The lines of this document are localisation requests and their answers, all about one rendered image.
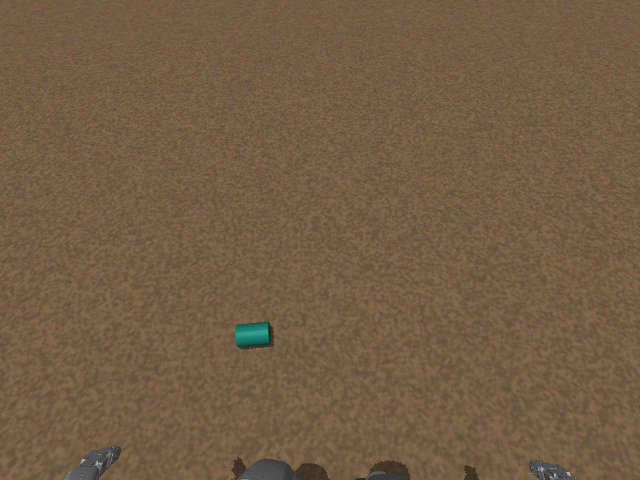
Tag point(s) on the left robot hand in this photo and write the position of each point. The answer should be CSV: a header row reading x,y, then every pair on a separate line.
x,y
94,464

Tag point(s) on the right robot hand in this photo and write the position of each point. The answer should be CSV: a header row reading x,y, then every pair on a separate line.
x,y
546,471

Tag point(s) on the can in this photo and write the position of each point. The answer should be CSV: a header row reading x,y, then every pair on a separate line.
x,y
253,334

